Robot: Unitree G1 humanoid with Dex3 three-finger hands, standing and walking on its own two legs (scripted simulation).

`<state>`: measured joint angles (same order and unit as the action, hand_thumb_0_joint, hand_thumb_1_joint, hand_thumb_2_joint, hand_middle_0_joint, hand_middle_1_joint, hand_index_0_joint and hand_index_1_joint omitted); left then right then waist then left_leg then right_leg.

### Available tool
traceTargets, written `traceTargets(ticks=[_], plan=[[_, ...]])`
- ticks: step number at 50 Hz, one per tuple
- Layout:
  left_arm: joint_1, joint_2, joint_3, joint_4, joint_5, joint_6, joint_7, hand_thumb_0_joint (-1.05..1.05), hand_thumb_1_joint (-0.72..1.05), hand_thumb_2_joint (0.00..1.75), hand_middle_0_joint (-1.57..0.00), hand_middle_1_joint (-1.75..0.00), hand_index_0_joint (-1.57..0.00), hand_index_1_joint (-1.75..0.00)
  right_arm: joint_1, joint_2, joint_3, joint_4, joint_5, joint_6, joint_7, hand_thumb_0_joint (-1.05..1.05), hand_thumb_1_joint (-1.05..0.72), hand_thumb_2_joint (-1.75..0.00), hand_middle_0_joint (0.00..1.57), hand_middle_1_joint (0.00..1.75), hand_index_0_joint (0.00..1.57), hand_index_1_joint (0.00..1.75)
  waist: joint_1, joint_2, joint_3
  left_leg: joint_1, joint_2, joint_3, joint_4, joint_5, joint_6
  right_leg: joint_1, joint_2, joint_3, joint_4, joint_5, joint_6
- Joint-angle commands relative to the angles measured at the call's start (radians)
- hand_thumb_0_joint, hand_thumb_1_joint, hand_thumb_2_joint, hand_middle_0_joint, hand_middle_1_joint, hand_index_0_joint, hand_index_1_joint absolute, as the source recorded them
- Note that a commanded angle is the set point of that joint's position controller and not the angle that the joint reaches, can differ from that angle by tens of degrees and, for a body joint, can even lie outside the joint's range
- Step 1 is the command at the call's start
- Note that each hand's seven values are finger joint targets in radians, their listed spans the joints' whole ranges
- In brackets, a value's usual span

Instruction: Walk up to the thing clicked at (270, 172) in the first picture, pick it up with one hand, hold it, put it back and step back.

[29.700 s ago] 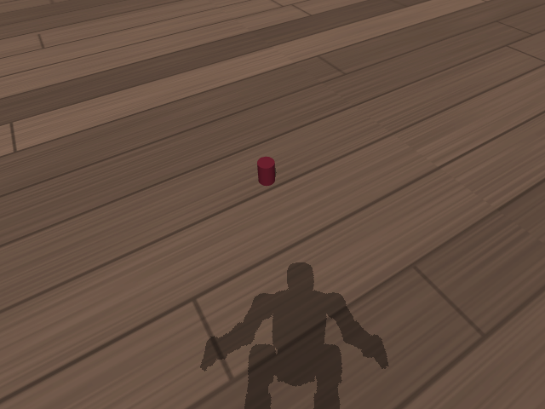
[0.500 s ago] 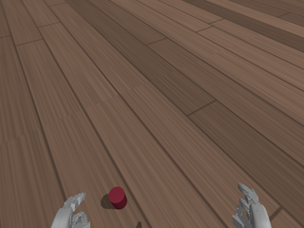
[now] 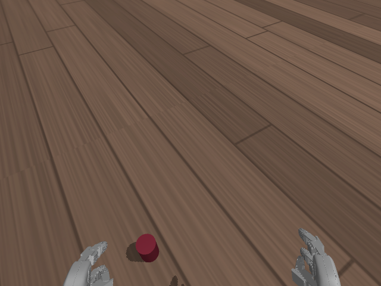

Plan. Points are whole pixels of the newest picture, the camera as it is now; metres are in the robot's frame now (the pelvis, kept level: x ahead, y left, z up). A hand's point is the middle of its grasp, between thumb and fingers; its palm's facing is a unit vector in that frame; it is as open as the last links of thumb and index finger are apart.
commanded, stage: home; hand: left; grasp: from above
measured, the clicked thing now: (147, 248) +0.41 +0.22 -0.65
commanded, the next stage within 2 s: stand in 0.04 s
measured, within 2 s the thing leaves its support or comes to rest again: neither
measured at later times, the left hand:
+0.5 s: hand out of the picture +0.09 +0.24 -0.11, palm faces +0.04 -0.94 -0.34, open 7.4 cm
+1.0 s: hand out of the picture +0.02 +0.24 -0.10, palm faces +0.04 -0.94 -0.35, open 7.4 cm
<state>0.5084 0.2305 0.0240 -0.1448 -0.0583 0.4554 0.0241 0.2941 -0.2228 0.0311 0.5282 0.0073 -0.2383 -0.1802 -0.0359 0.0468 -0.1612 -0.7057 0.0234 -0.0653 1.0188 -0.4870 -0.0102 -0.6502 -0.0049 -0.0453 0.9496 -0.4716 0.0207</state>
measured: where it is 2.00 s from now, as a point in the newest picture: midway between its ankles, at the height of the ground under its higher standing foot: outside the picture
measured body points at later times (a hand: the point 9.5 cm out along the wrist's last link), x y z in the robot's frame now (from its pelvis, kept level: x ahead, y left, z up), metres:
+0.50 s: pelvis +0.00 +0.01 +0.04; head +0.01 +0.01 +0.49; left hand +0.09 +0.29 -0.08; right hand +0.10 -0.28 -0.08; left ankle +0.01 +0.12 -0.68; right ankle +0.00 -0.14 -0.68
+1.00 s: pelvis -0.01 +0.00 +0.06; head -0.02 -0.01 +0.51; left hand +0.02 +0.29 -0.07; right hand +0.06 -0.28 -0.08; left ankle +0.01 +0.12 -0.68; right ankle +0.00 -0.14 -0.68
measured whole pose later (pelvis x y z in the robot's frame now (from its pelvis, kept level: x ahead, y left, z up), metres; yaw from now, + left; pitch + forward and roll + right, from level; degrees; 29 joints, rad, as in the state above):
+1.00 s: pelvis -0.01 +0.00 +0.06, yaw +1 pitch -5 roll +0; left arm 0.19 0.29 0.03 1.11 0.03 0.01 0.03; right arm 0.16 -0.30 -0.03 1.10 -0.03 0.00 -0.01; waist 0.02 0.02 0.07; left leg -0.13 -0.01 -0.03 0.40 -0.19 0.00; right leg -0.11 -0.05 -0.03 0.40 -0.20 0.03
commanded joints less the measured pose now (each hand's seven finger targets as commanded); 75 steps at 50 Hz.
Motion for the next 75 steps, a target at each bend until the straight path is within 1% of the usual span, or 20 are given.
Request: traceTargets(ticks=[1, 6, 7, 8, 9, 10, 12, 14, 17, 24, 29, 31, 34, 41, 44, 51, 55, 61, 72, 75], plan=[[-0.032, 0.115, 0.07, -0.211, 0.004, -0.052, 0.007, 0.0, 0.9, 0.9, -0.2, -0.3, -0.2, -0.3, -0.067, -0.121, -0.054, -0.164, 0.004, -0.056, -0.019, 0.0, -0.9, -0.9, 0.2, 0.3, 0.2, 0.3, -0.002, 0.001, -0.075, 0.092, -0.023, 0.025, -0.165, 0.182, 0.026, 0.04, 0.026, -0.014, -0.16, 0.163, -0.022], [-0.009, 0.106, 0.066, -0.196, 0.006, -0.055, 0.007, 0.0, 0.9, 0.9, -0.2, -0.3, -0.2, -0.3, -0.057, -0.124, -0.057, -0.162, 0.002, -0.053, -0.016, 0.0, -0.9, -0.9, 0.2, 0.3, 0.2, 0.3, -0.004, 0.01, -0.09, 0.117, -0.018, 0.017, -0.165, 0.241, 0.021, 0.048, 0.03, -0.021, -0.139, 0.21, -0.024], [-0.31, 0.181, 0.07, 0.155, 0.12, -0.264, 0.044, 0.0, 0.9, 0.9, -0.2, -0.3, -0.2, -0.3, -0.14, -0.227, -0.091, 0.103, -0.115, 0.05, 0.044, 0.0, -0.9, -0.9, 0.2, 0.3, 0.2, 0.3, 0.078, -0.039, 0.134, 0.159, 0.029, -0.025, -0.251, 0.448, 0.075, 0.226, -0.045, 0.051, -0.177, 0.228, -0.049], [-0.216, 0.206, 0.088, 0.344, 0.129, -0.329, 0.039, 0.0, 0.9, 0.9, -0.2, -0.3, -0.2, -0.3, -0.151, -0.236, -0.11, 0.108, -0.117, 0.095, 0.075, 0.0, -0.9, -0.9, 0.2, 0.3, 0.2, 0.3, 0.075, -0.103, 0.059, 0.204, 0.009, 0.005, -0.241, 0.412, 0.079, 0.253, -0.061, 0.112, -0.225, 0.199, -0.087], [-0.218, 0.22, 0.087, 0.386, 0.131, -0.364, 0.032, 0.0, 0.9, 0.9, -0.2, -0.3, -0.2, -0.3, -0.14, -0.238, -0.108, 0.099, -0.125, 0.115, 0.094, 0.0, -0.9, -0.9, 0.2, 0.3, 0.2, 0.3, 0.055, -0.132, 0.048, 0.239, 0.005, 0.016, -0.244, 0.377, 0.084, 0.237, -0.079, 0.149, -0.241, 0.193, -0.099], [-0.247, 0.215, 0.076, 0.419, 0.13, -0.381, 0.024, 0.0, 0.9, 0.9, -0.2, -0.3, -0.2, -0.3, -0.119, -0.234, -0.101, 0.091, -0.125, 0.128, 0.108, 0.0, -0.9, -0.9, 0.2, 0.3, 0.2, 0.3, 0.032, -0.086, 0.063, 0.234, 0.004, -0.009, -0.264, 0.352, 0.082, 0.215, -0.057, 0.136, -0.241, 0.197, -0.094], [-0.269, 0.216, 0.067, 0.496, 0.123, -0.407, 0.017, 0.0, 0.9, 0.9, -0.2, -0.3, -0.2, -0.3, -0.109, -0.215, -0.098, 0.134, -0.078, 0.137, 0.141, 0.0, -0.9, -0.9, 0.2, 0.3, 0.2, 0.3, 0.051, -0.029, 0.021, 0.289, 0.002, -0.015, -0.311, 0.322, 0.08, 0.307, -0.072, 0.112, -0.222, 0.231, -0.074], [-0.269, 0.208, 0.074, 0.574, 0.111, -0.415, 0.014, 0.0, 0.9, 0.9, -0.2, -0.3, -0.2, -0.3, -0.134, -0.222, -0.109, 0.162, -0.06, 0.147, 0.156, 0.0, -0.9, -0.9, 0.2, 0.3, 0.2, 0.3, 0.07, -0.075, 0.027, 0.331, 0.003, -0.012, -0.322, 0.34, 0.072, 0.292, -0.076, 0.116, -0.255, 0.233, -0.067], [-0.31, 0.21, 0.071, 0.695, 0.107, -0.433, 0.018, 0.0, 0.9, 0.9, -0.2, -0.3, -0.2, -0.3, -0.15, -0.215, -0.115, 0.214, -0.057, 0.162, 0.166, 0.0, -0.9, -0.9, 0.2, 0.3, 0.2, 0.3, 0.065, -0.064, 0.044, 0.36, 0.009, -0.025, -0.362, 0.3, 0.069, 0.314, -0.088, 0.119, -0.31, 0.211, -0.056], [-0.322, 0.214, 0.069, 0.89, 0.097, -0.464, 0.021, 0.0, 0.9, 0.9, -0.2, -0.3, -0.2, -0.3, -0.145, -0.228, -0.118, 0.307, -0.056, 0.188, 0.155, 0.0, -0.9, -0.9, 0.2, 0.3, 0.2, 0.3, 0.055, -0.041, 0.09, 0.434, 0.036, -0.058, -0.463, 0.384, 0.072, 0.397, -0.082, 0.095, -0.382, 0.317, -0.043], [-0.326, 0.213, 0.061, 1.002, 0.092, -0.463, 0.023, 0.0, 0.9, 0.9, -0.2, -0.3, -0.2, -0.3, -0.152, -0.247, -0.113, 0.374, -0.05, 0.202, 0.146, 0.0, -0.9, -0.9, 0.2, 0.3, 0.2, 0.3, 0.055, -0.004, 0.146, 0.464, 0.059, -0.091, -0.576, 0.344, 0.064, 0.444, -0.079, 0.084, -0.463, 0.296, -0.038], [-0.326, 0.213, 0.057, 1.041, 0.091, -0.461, 0.021, 0.0, 0.9, 0.9, -0.2, -0.3, -0.2, -0.3, -0.154, -0.253, -0.111, 0.395, -0.046, 0.205, 0.145, 0.0, -0.9, -0.9, 0.2, 0.3, 0.2, 0.3, 0.055, 0.001, 0.176, 0.457, 0.064, -0.103, -0.63, 0.284, 0.06, 0.463, -0.076, 0.08, -0.491, 0.27, -0.035], [-0.328, 0.223, 0.055, 1.086, 0.091, -0.465, 0.021, 0.0, 0.9, 0.9, -0.2, -0.3, -0.2, -0.3, -0.157, -0.251, -0.109, 0.425, -0.041, 0.206, 0.144, 0.0, -0.9, -0.9, 0.2, 0.3, 0.2, 0.3, 0.054, -0.015, 0.164, 0.511, 0.062, -0.084, -0.64, 0.341, 0.052, 0.492, -0.09, 0.088, -0.535, 0.307, -0.035], [-0.339, 0.236, 0.049, 1.164, 0.091, -0.465, 0.016, 0.0, 0.9, 0.9, -0.2, -0.3, -0.2, -0.3, -0.165, -0.256, -0.105, 0.476, -0.036, 0.214, 0.146, 0.0, -0.9, -0.9, 0.2, 0.3, 0.2, 0.3, 0.051, -0.017, 0.226, 0.498, 0.064, -0.089, -0.726, 0.203, 0.037, 0.509, -0.09, 0.088, -0.596, 0.252, -0.027], [-0.342, 0.239, 0.045, 1.181, 0.092, -0.474, 0.015, 0.0, 0.9, 0.9, -0.2, -0.3, -0.2, -0.3, -0.172, -0.25, -0.103, 0.491, -0.033, 0.214, 0.151, 0.0, -0.9, -0.9, 0.2, 0.3, 0.2, 0.3, 0.051, -0.053, 0.202, 0.544, 0.06, -0.073, -0.708, 0.282, 0.037, 0.517, -0.104, 0.097, -0.629, 0.266, -0.027], [-0.372, 0.256, 0.045, 1.206, 0.089, -0.474, 0.016, 0.0, 0.9, 0.9, -0.2, -0.3, -0.2, -0.3, -0.186, -0.258, -0.099, 0.514, -0.034, 0.218, 0.153, 0.0, -0.9, -0.9, 0.2, 0.3, 0.2, 0.3, 0.05, -0.06, 0.207, 0.571, 0.062, -0.063, -0.716, 0.305, 0.032, 0.509, -0.111, 0.106, -0.663, 0.259, -0.025], [-0.369, 0.264, 0.045, 1.22, 0.086, -0.472, 0.012, 0.0, 0.9, 0.9, -0.2, -0.3, -0.2, -0.3, -0.184, -0.268, -0.096, 0.526, -0.033, 0.22, 0.155, 0.0, -0.9, -0.9, 0.2, 0.3, 0.2, 0.3, 0.049, -0.034, 0.218, 0.545, 0.066, -0.066, -0.733, 0.269, 0.031, 0.527, -0.108, 0.103, -0.665, 0.257, -0.024], [-0.385, 0.278, 0.043, 1.224, 0.087, -0.471, 0.008, 0.0, 0.9, 0.9, -0.2, -0.3, -0.2, -0.3, -0.177, -0.277, -0.094, 0.539, -0.03, 0.225, 0.16, 0.0, -0.9, -0.9, 0.2, 0.3, 0.2, 0.3, 0.043, -0.049, 0.242, 0.543, 0.058, -0.059, -0.724, 0.227, 0.03, 0.482, -0.11, 0.121, -0.7, 0.146, -0.026], [-0.399, 0.281, 0.042, 1.236, 0.078, -0.474, 0.0, 0.0, 0.9, 0.9, -0.2, -0.3, -0.2, -0.3, -0.185, -0.286, -0.083, 0.548, -0.028, 0.217, 0.159, 0.0, -0.9, -0.9, 0.2, 0.3, 0.2, 0.3, 0.049, -0.03, 0.205, 0.533, 0.074, -0.06, -0.741, 0.279, 0.031, 0.545, -0.11, 0.114, -0.675, 0.257, -0.03], [-0.408, 0.276, 0.041, 1.237, 0.078, -0.479, 0.002, 0.0, 0.9, 0.9, -0.2, -0.3, -0.2, -0.3, -0.189, -0.286, -0.081, 0.549, -0.027, 0.213, 0.158, 0.0, -0.9, -0.9, 0.2, 0.3, 0.2, 0.3, 0.045, -0.046, 0.157, 0.587, 0.084, -0.054, -0.718, 0.404, 0.036, 0.565, -0.121, 0.114, -0.67, 0.35, -0.032]])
